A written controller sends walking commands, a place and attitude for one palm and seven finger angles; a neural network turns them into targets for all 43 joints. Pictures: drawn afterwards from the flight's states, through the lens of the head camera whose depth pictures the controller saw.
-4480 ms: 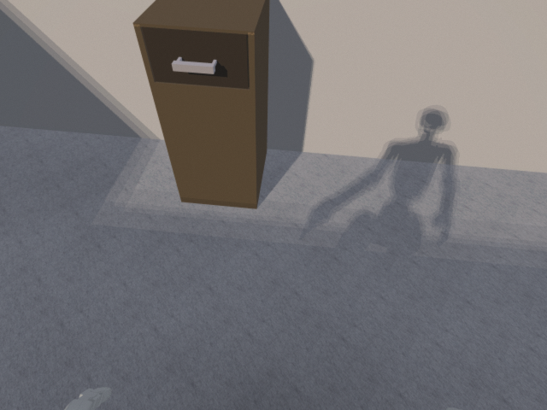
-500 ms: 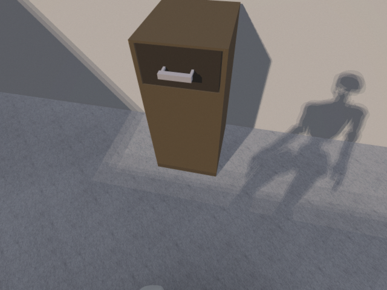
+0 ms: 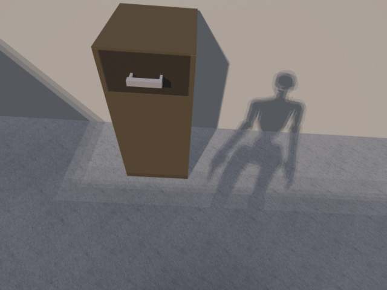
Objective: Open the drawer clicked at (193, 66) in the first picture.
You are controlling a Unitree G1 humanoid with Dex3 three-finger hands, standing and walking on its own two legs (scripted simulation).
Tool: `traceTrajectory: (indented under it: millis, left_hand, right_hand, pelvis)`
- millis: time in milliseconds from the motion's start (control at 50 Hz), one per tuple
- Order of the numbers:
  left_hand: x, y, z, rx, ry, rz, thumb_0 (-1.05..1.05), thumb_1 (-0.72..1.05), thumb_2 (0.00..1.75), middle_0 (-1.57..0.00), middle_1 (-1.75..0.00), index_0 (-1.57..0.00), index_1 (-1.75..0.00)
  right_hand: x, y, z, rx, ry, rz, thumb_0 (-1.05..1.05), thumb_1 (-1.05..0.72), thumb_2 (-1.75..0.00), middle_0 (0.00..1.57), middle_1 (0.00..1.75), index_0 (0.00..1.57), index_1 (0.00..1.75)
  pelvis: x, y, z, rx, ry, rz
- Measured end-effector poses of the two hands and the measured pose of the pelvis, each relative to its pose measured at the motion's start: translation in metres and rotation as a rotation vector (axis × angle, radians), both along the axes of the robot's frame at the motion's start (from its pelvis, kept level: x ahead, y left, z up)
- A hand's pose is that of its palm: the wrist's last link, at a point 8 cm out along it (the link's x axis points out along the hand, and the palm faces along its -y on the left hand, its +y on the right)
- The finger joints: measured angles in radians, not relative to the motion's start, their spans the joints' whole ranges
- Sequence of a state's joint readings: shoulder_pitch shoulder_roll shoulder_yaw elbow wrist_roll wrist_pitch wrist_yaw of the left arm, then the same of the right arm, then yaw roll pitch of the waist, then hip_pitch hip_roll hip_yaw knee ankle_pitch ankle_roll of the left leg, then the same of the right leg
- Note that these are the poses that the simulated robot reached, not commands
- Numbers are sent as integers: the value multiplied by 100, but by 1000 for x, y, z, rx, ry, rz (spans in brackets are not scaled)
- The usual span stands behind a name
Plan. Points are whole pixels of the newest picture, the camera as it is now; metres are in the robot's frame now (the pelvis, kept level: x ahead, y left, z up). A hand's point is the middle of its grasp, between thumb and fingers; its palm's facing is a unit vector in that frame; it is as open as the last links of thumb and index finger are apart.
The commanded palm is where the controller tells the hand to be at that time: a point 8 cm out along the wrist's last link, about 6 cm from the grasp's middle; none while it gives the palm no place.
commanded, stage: take the last steps up to it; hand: left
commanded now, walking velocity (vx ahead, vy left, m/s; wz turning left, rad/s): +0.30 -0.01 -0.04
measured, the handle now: (145, 79) +0.83 +0.21 -0.05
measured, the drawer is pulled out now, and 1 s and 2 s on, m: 0.00 0.00 0.00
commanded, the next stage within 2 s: come to a stop and stand still in 0.78 s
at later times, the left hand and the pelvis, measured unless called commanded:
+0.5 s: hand out of the picture +0.06 +0.13 -0.17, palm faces +0.09 -0.97 -0.21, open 7.2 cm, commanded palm none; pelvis +0.11 -0.04 +0.00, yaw +1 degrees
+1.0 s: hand (125, 214) +0.35 +0.20 -0.18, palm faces +0.06 -0.98 -0.21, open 7.3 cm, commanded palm none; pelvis +0.28 +0.02 -0.01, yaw +0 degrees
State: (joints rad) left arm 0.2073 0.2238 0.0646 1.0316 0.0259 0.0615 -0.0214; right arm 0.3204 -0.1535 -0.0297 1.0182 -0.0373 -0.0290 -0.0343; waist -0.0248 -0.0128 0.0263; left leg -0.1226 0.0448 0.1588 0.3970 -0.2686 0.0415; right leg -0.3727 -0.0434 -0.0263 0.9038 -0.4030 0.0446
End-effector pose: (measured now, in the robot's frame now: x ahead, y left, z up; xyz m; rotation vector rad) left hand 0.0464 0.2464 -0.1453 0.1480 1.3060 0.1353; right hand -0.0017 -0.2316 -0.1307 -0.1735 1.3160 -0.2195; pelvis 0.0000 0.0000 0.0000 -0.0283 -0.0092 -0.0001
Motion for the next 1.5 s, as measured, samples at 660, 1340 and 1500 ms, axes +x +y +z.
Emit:
traceTrajectory:
  millis: [660,1340,1500]
  left_hand:
    - [1,-58,-14,-71,333,184,0,91,90,-20,-30,-20,-30]
    - [323,-9,4,48,-113,5,0,91,90,-20,-30,-21,-30]
    - [272,37,-18,14,-70,63,0,91,90,-20,-30,-21,-30]
  right_hand:
    - [277,-4,-19,44,-138,159,0,-91,-90,19,30,19,30]
    - [319,10,-33,68,55,11,0,-91,-90,20,30,19,30]
    - [305,36,-16,-4,-33,52,0,-91,-90,20,30,19,30]
  pelvis:
    - [177,-4,-23,5,10,23]
    - [281,13,-13,49,6,26]
    - [257,43,-19,28,-10,22]
